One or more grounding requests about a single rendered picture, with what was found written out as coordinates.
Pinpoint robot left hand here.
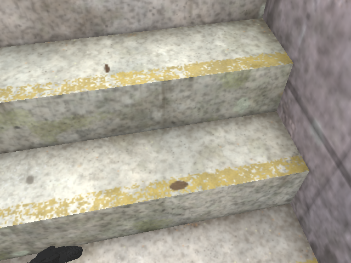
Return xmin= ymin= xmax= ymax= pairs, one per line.
xmin=27 ymin=246 xmax=83 ymax=263

